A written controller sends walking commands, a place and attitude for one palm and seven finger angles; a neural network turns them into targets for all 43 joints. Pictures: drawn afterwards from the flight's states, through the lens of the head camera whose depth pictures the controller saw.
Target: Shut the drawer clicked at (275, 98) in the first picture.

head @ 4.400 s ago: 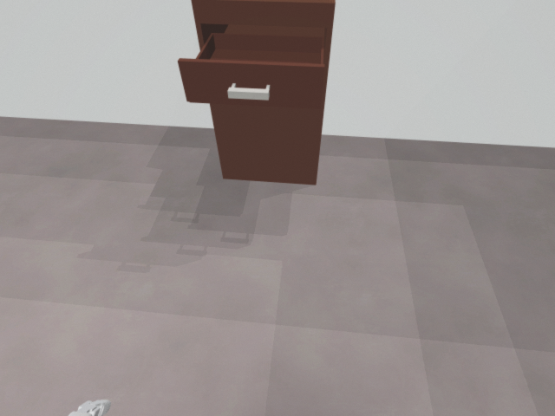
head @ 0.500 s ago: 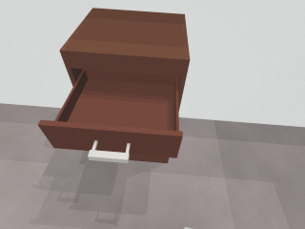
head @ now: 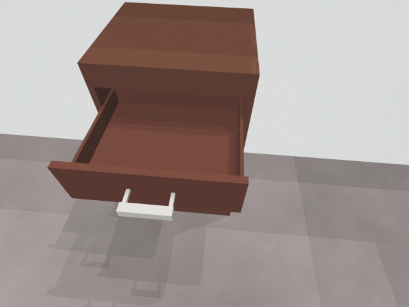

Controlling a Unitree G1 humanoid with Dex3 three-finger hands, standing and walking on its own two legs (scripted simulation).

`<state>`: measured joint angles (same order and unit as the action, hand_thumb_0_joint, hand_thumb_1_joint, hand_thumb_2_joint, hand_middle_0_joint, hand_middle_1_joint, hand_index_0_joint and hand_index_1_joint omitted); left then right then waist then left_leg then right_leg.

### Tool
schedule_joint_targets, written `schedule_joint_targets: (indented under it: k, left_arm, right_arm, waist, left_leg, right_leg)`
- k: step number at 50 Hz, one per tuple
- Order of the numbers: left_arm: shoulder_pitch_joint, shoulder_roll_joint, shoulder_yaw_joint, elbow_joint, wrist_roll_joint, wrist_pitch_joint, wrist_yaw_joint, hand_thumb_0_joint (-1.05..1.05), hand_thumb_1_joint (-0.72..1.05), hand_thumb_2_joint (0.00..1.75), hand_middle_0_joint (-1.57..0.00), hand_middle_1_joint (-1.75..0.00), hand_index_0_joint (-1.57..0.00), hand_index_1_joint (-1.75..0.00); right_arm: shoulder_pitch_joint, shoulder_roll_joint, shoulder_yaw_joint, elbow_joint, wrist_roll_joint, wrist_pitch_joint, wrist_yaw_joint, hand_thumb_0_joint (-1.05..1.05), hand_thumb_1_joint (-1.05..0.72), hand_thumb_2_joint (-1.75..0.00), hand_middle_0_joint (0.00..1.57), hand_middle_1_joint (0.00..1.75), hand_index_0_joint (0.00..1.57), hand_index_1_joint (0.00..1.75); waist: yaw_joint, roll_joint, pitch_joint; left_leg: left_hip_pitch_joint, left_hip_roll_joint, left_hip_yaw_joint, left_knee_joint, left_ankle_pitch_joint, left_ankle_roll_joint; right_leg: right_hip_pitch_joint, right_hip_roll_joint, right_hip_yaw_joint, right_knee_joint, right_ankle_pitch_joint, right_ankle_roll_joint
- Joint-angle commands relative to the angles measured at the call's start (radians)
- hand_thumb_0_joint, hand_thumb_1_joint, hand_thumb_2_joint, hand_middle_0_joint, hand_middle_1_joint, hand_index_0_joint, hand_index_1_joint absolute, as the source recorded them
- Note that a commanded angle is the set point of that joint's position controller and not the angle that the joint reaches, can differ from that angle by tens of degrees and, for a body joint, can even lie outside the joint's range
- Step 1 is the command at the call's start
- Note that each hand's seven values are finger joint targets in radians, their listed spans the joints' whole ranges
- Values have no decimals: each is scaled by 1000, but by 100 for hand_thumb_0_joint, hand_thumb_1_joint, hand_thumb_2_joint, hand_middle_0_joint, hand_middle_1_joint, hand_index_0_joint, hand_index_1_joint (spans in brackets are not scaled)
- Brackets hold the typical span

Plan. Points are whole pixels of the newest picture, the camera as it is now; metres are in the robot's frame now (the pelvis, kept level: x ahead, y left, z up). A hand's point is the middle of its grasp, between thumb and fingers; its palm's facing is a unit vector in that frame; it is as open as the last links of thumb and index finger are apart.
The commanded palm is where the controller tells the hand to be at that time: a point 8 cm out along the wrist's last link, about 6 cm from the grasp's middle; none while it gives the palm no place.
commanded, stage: come to a stop and stand still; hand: left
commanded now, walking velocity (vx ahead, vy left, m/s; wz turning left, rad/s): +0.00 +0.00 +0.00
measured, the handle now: (148, 203) +0.34 +0.16 -0.06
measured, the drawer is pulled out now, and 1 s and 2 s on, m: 0.30 0.30 0.30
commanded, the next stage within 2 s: look again from close up in 0.62 s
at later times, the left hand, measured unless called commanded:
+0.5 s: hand out of the picture -0.09 +0.17 -0.16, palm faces +0.04 -0.98 -0.18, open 7.4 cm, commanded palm none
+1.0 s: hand out of the picture -0.02 +0.19 -0.17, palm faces +0.02 -0.98 -0.22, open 7.3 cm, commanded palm none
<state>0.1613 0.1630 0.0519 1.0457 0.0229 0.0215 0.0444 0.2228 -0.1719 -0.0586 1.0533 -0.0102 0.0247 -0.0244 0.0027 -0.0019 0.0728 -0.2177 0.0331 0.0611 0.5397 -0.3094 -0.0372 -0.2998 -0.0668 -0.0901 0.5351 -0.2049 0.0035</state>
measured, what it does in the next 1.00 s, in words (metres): steps on the spot: right foot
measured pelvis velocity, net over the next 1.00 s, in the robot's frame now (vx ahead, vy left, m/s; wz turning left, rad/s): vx -0.04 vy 0.02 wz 0.01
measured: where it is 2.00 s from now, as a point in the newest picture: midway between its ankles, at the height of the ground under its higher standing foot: outside the picture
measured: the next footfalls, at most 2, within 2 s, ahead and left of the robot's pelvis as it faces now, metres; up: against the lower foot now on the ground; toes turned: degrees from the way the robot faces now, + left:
right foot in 0.28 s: +0.00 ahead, -0.07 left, +0.00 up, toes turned -1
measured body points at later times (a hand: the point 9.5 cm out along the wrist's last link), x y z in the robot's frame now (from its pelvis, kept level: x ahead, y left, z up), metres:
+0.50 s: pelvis -0.04 +0.01 +0.01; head -0.04 +0.00 +0.46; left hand -0.09 +0.22 -0.15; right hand -0.03 -0.22 -0.15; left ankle +0.00 +0.12 -0.73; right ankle -0.07 -0.09 -0.73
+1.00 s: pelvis -0.04 +0.02 +0.00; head -0.04 +0.01 +0.45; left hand -0.02 +0.24 -0.15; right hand -0.06 -0.18 -0.17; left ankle +0.00 +0.12 -0.73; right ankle -0.07 -0.09 -0.73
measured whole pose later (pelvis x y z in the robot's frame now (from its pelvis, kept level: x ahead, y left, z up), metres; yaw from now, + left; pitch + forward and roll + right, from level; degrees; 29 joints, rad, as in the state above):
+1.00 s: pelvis -0.04 +0.02 +0.00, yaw +1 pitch -1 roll -1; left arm 0.30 0.14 -0.01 1.06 0.01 -0.02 0.05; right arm 0.36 -0.12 0.01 1.07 -0.02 -0.01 -0.01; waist -0.03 0.04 0.02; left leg -0.30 0.01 0.06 0.56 -0.24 0.03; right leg -0.18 -0.01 -0.06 0.54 -0.34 -0.01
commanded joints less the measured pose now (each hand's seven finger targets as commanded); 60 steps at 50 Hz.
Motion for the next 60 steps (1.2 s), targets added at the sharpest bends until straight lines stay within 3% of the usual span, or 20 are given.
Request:
schedule_joint_targets:
  k: [1,2,5,10,12,15,16,17,21,28,35,36,37,38,39,44,45,47,49,60]
  left_arm:
    - [24,66,18,-56,-6,10,-4,0,90,90,-20,-30,-20,-30]
    - [21,75,17,-41,2,20,-1,0,90,90,-20,-30,-20,-30]
    - [110,77,13,1,3,22,-9,0,90,90,-20,-30,-20,-30]
    - [145,58,-12,21,0,7,-5,0,90,90,-20,-30,-20,-30]
    - [195,54,-20,49,-3,-7,-1,0,90,90,-20,-30,-20,-30]
    - [186,104,-32,67,-5,-32,2,0,90,90,-20,-30,-20,-30]
    - [177,102,-31,75,-5,-41,1,0,90,90,-20,-30,-20,-30]
    - [161,94,-35,77,-8,-46,1,0,90,90,-20,-30,-20,-30]
    - [181,75,-41,83,-11,-39,0,0,90,90,-20,-30,-20,-30]
    - [223,59,-40,98,-12,-34,-1,0,90,90,-20,-30,-20,-30]
    - [241,39,-39,96,-14,-36,0,0,90,90,-20,-30,-20,-30]
    - [283,49,-57,94,12,-76,29,0,90,90,-20,-30,-20,-30]
    - [227,103,-45,40,-2,-78,23,0,90,90,-20,-30,-20,-30]
    - [182,92,-45,16,-4,-78,17,0,90,90,-20,-30,-20,-30]
    - [172,84,-43,2,-7,-77,14,0,90,90,-20,-30,-20,-30]
    - [196,55,-47,-14,-11,-57,6,0,90,90,-20,-30,-20,-30]
    - [200,54,-46,-15,-9,-52,4,0,90,90,-20,-30,-20,-30]
    - [218,48,-48,-17,-10,-50,4,0,90,90,-20,-30,-20,-30]
    - [228,49,-51,-21,-11,-50,4,0,90,90,-20,-30,-20,-30]
    - [237,68,-48,-24,-9,-46,2,0,90,90,-20,-30,-20,-30]
  right_arm:
    - [90,-133,-5,-35,-13,-20,-2,0,-90,-90,20,30,20,30]
    - [32,-117,0,-48,-12,-26,-7,0,-90,-90,20,30,20,30]
    - [-43,-105,12,-61,-9,-27,-15,0,-90,-90,20,30,20,30]
    - [13,-117,7,-21,-7,-26,-13,0,-90,-90,20,30,20,30]
    - [38,-112,10,-3,-2,-27,-12,0,-90,-90,20,30,20,30]
    - [51,-52,23,10,13,-29,-2,0,-90,-90,20,30,20,30]
    - [40,-54,26,14,7,-24,-3,0,-90,-90,20,30,20,30]
    - [50,-61,26,22,6,-23,-3,0,-90,-90,20,30,20,30]
    - [59,-69,36,58,6,-25,-3,0,-90,-90,20,30,20,30]
    - [107,-44,42,84,0,-20,-4,0,-90,-90,20,30,20,30]
    - [153,-21,43,96,1,-28,-10,0,-90,-90,20,30,20,30]
    - [33,-58,54,21,-3,-56,8,0,-90,-90,20,30,20,30]
    - [112,-11,49,-4,-3,-43,13,0,-90,-90,20,30,20,30]
    - [156,-18,48,8,-9,-37,15,0,-90,-90,20,30,20,30]
    - [188,-21,47,7,-11,-39,18,0,-90,-90,20,30,20,30]
    - [190,-33,57,-22,-8,-48,7,0,-90,-90,20,30,20,30]
    - [185,-35,58,-24,-10,-52,6,0,-90,-90,20,30,20,30]
    - [177,-42,59,-28,-7,-53,4,0,-90,-90,20,30,20,30]
    - [171,-48,60,-28,-5,-55,4,0,-90,-90,20,30,20,30]
    - [132,-62,60,0,1,-64,1,0,-90,-90,20,30,20,30]
  waist:
    - [3,201,-14]
    - [7,239,15]
    - [48,134,3]
    - [14,114,-38]
    - [24,73,-68]
    - [-14,-2,-43]
    - [-21,-119,-51]
    - [-29,-165,-44]
    - [-21,-37,1]
    - [-11,-9,47]
    - [0,-10,50]
    - [37,27,69]
    - [-40,23,0]
    - [-58,3,-5]
    - [-63,21,-22]
    - [-27,-4,35]
    - [-19,39,39]
    - [-7,2,47]
    - [-4,-36,32]
    - [1,5,-18]
  left_leg:
    - [-92,242,-266,-338,113,125]
    - [-147,245,-281,-387,103,150]
    - [-114,206,-201,-342,147,184]
    - [38,203,-209,-306,199,202]
    - [39,170,-194,-244,224,167]
    - [65,64,-115,-189,175,63]
    - [94,56,-87,-167,217,49]
    - [107,58,-83,-173,214,44]
    - [108,69,-95,-221,168,48]
    - [53,55,-100,-235,81,47]
    - [20,62,-111,-245,88,52]
    - [-69,59,-70,-2,187,28]
    - [-33,35,-76,-3,30,37]
    - [-32,32,-70,13,28,40]
    - [-33,32,-71,6,50,46]
    - [-109,44,-115,-89,26,72]
    - [-112,50,-128,-115,42,77]
    - [-136,57,-145,-134,39,86]
    - [-110,54,-135,-129,73,87]
    - [6,63,-130,-150,242,97]
  right_leg:
    - [-21,22,29,87,-174,5]
    - [-9,24,63,209,-231,4]
    - [-33,21,103,360,-215,-4]
    - [-7,7,70,120,-229,12]
    - [106,8,71,-108,-77,9]
    - [84,-101,208,-250,53,-42]
    - [66,-92,220,-248,121,-48]
    - [58,-97,209,-252,132,-50]
    - [28,-58,181,-275,-59,-35]
    - [2,-50,179,-288,-177,-40]
    - [32,-34,162,-266,-131,-41]
    - [33,-83,205,-243,217,-35]
    - [-1,-131,238,-277,-69,-69]
    - [-38,-103,220,-266,-239,-88]
    - [-46,-81,199,-235,-256,-96]
    - [-4,-23,153,-156,-213,-84]
    - [9,-14,142,-136,-182,-80]
    - [41,-7,137,-126,-149,-72]
    - [53,-14,139,-130,-114,-68]
    - [94,-25,121,-130,14,-46]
